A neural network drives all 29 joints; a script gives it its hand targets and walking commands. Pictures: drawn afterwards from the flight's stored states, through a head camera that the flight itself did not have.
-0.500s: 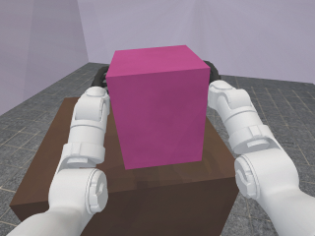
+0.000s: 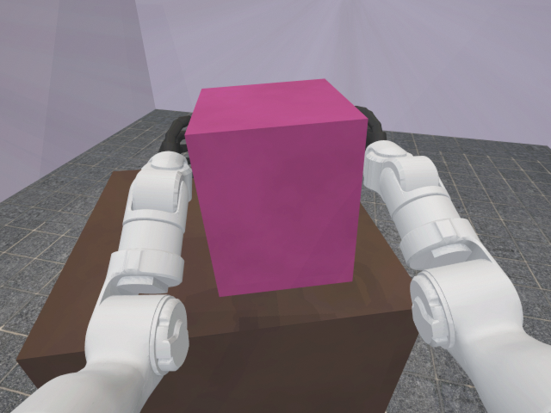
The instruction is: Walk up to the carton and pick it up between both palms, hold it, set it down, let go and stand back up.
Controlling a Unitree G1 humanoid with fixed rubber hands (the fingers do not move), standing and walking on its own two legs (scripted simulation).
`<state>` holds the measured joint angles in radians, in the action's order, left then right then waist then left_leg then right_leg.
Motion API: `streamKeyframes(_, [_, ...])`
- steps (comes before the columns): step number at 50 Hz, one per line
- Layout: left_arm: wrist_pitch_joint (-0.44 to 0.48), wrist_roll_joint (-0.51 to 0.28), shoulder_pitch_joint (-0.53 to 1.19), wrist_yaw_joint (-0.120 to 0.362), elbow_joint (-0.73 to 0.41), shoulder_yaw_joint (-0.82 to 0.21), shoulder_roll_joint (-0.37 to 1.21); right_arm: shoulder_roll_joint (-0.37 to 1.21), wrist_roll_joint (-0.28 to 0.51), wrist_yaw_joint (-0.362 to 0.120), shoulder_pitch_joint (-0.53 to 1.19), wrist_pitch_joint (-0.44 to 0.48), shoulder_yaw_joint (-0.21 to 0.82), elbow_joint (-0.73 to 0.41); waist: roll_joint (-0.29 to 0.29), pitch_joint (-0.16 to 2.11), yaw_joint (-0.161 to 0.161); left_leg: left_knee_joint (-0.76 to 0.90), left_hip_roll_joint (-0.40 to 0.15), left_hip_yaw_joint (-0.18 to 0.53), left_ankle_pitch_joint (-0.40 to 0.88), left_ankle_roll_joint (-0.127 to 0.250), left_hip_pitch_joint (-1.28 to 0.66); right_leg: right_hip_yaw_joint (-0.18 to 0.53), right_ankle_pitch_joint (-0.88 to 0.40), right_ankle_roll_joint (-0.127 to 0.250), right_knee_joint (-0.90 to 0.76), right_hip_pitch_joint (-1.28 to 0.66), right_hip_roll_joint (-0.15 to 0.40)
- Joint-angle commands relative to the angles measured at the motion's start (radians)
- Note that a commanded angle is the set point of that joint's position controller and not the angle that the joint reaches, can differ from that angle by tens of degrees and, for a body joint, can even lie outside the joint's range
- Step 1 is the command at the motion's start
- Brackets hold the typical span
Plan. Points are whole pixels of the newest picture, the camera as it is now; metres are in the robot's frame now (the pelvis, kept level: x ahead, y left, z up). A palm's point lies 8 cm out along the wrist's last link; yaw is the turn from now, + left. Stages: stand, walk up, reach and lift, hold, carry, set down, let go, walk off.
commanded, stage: hold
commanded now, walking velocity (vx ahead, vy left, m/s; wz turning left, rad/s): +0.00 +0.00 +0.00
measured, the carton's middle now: (274, 182) +0.39 +0.00 +0.22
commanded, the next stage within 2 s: set down in 1.10 s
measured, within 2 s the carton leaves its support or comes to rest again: neither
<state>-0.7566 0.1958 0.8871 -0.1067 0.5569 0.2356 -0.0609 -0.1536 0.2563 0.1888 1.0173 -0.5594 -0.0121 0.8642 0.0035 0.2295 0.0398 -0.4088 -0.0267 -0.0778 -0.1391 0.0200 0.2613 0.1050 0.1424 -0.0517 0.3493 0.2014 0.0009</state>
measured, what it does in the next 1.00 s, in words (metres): stands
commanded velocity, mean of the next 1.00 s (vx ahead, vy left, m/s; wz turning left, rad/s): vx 0.00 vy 0.00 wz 0.00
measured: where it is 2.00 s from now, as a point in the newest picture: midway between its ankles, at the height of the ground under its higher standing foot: outside the picture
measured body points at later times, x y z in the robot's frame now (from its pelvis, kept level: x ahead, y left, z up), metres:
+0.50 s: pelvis +0.00 +0.00 +0.00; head -0.09 +0.01 +0.44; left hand +0.39 +0.15 +0.26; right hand +0.39 -0.14 +0.27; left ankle +0.05 +0.10 -0.74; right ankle +0.03 -0.16 -0.74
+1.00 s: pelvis +0.00 +0.00 +0.00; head -0.09 +0.01 +0.44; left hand +0.39 +0.15 +0.26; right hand +0.39 -0.14 +0.27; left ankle +0.05 +0.10 -0.74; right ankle +0.03 -0.16 -0.74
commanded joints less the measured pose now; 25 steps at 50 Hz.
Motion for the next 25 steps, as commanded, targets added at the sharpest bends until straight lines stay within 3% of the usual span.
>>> streamKeyframes(1, [0.1,-0.241,0.995,0.164,-0.29,-0.352,0.737,0.779,0.244,-0.101,0.846,0.042,0.203,-0.394,-0.055,0.343,0.052,0.077,0.041,0.109,0.073,-0.054,-0.274,-0.087,-0.059,0.029,-0.098,-0.059,-0.09])
streamKeyframes(25, [0.101,-0.238,0.998,0.165,-0.281,-0.346,0.731,0.777,0.238,-0.101,0.847,0.043,0.196,-0.386,-0.058,0.335,0.051,0.082,0.04,0.108,0.052,-0.051,-0.266,-0.084,-0.045,0.03,-0.1,-0.055,-0.087])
